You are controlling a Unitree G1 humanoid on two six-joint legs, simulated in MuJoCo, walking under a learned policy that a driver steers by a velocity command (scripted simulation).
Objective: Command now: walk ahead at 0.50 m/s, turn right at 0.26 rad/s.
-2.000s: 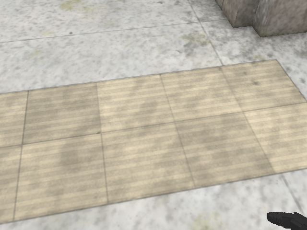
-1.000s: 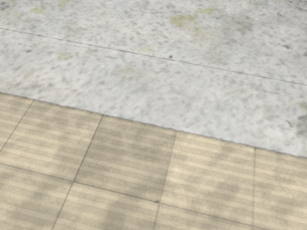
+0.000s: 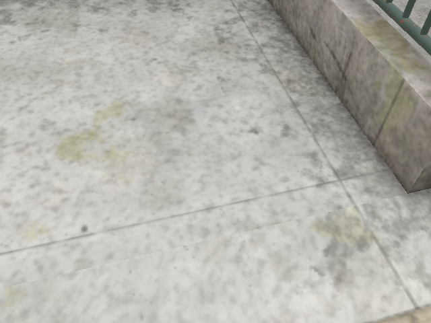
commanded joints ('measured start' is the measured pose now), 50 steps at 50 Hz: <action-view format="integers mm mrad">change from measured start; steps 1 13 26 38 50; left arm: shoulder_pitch -69 -348 -118 -109 -119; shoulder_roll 89 24 47 163 123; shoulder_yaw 25 -5 26 68 39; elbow -106 -174 -54 29 -28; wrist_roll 8 2 33 -1 31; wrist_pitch -26 -53 -72 -37 19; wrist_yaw -6 -39 -27 21 29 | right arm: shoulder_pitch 65 209 146 -82 -47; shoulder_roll -99 -183 -97 -80 -175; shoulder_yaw -23 -35 -26 -27 -61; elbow -20 90 41 -95 -161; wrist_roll -6 36 38 14 -2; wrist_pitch -1 27 58 79 93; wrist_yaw -4 -11 -22 37 -13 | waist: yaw -28 -98 -4 11 22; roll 144 116 -80 -37 109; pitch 9 50 -17 21 -140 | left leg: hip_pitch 242 247 -294 -188 124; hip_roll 267 251 171 106 221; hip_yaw -364 -154 -95 26 -383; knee -293 -316 652 138 -185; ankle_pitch -62 193 -97 172 323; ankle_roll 171 163 -29 -2 239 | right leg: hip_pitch -301 -156 285 350 -154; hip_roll -123 -91 -314 -314 -87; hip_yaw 14 -85 86 -267 -13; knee -11 -585 -974 -867 1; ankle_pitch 93 415 317 810 -9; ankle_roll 2 30 -160 -101 75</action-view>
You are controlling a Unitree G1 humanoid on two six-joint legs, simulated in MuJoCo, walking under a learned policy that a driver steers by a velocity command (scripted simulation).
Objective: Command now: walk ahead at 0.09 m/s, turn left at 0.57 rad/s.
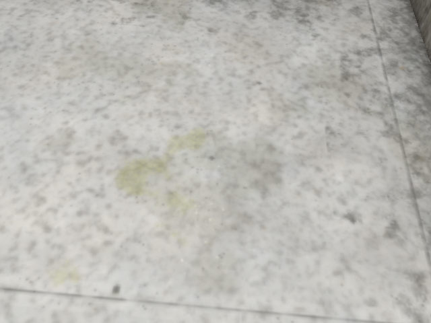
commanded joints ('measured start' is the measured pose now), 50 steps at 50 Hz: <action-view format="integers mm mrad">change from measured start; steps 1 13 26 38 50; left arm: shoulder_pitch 95 15 228 202 -45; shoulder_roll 100 81 115 113 7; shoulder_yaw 30 22 28 32 -6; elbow -38 -58 -1 -85 -180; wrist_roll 8 -6 -22 -49 -25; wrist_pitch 11 1 -24 -37 -27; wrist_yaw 13 -4 1 -2 -73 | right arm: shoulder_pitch -9 14 -122 201 114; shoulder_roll -151 -139 -18 -131 -137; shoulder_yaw -44 -41 -2 -48 -39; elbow -82 -87 -70 37 113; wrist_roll -12 -2 1 -3 9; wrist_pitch -6 41 -79 -90 -93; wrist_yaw -20 -48 -11 -22 -30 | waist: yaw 40 -16 74 -80 -48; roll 91 177 -143 188 88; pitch -227 -226 -48 -123 6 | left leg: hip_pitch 204 173 -114 655 382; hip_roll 257 203 50 469 326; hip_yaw -342 -440 9 -534 81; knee -185 -180 215 -278 -372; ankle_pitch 259 -281 -117 -490 162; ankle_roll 178 122 -125 132 60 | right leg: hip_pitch -34 106 352 -374 -180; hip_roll -18 17 -132 -36 -84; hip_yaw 42 34 292 108 -34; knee -94 -500 -1016 -72 -459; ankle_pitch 58 160 158 -13 477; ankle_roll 6 12 -222 -72 -55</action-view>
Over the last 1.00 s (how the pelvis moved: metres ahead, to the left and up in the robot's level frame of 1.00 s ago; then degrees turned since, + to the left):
0.45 0.02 -0.01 21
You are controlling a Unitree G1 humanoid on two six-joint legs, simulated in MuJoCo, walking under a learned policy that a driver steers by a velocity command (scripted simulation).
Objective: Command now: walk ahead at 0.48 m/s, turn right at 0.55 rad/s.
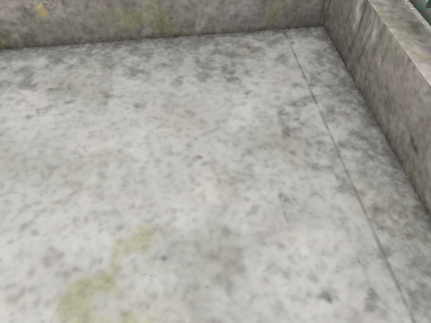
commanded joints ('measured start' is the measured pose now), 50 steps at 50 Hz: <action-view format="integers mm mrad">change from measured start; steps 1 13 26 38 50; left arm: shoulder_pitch -101 96 126 127 -132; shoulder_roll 13 101 105 105 35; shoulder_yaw -10 22 28 4 -18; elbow -107 -50 78 30 -52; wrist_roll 0 31 32 10 33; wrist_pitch -13 -31 -69 -83 -68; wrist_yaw -23 -2 29 24 25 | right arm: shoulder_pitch -76 -94 -256 74 -56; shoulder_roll -174 -158 -49 -228 -189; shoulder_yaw -36 0 22 -49 -35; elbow -61 -82 -103 -158 -167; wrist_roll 14 30 20 22 20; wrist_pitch -16 -24 14 26 31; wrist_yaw -5 5 34 35 -11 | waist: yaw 20 113 144 -49 22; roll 119 6 28 187 122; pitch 81 -88 76 -388 -16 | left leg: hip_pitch -84 -696 -705 397 -324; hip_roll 261 172 112 337 65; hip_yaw -55 -197 -168 -913 -344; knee -93 1002 457 88 22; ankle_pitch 381 -26 469 -8 332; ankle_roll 144 27 5 428 236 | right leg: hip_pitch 47 632 642 -55 214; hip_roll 3 -165 -113 128 71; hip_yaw -34 323 -130 99 -10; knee -131 -570 -740 621 -201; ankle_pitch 81 -72 179 -462 131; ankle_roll -27 -257 -164 -4 86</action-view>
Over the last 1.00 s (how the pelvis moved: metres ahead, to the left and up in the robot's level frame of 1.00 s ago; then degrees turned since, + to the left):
0.28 -0.02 0.01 -9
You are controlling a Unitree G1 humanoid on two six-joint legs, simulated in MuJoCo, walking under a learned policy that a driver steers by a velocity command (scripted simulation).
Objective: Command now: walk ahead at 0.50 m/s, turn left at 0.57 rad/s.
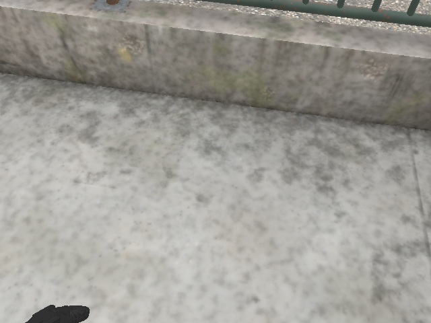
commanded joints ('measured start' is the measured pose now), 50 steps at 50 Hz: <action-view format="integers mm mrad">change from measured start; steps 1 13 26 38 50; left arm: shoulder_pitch -89 202 283 231 43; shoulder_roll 50 108 149 120 10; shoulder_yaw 7 48 47 37 12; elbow -73 2 116 73 -5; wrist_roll -11 -8 -39 -50 -14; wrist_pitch -14 -18 5 18 46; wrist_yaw -6 -21 -9 6 -31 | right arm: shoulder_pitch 13 -16 -294 -40 -61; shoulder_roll -182 -148 -34 -89 -151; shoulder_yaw -52 -22 17 -18 -38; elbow -53 -73 -141 -50 70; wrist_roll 5 5 -4 -17 -12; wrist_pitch -3 -8 -37 -43 -48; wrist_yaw -15 -16 22 14 -10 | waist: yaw -22 116 136 -10 24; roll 102 -32 -47 146 86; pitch -51 -102 -3 -104 -34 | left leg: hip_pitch -122 -579 -388 201 37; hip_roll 180 131 175 432 347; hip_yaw -138 -46 90 -253 188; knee -84 934 267 -102 -129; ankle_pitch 208 -189 207 -104 583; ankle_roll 128 -72 -107 106 79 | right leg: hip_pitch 186 706 525 -101 169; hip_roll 92 -204 -94 1 38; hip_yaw -74 432 36 -5 -80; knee -177 -505 -611 437 -138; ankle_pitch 193 -315 136 -270 154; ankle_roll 16 -269 -274 -85 -68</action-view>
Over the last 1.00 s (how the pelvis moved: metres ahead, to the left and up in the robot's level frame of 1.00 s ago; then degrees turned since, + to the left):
0.58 -0.02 0.01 16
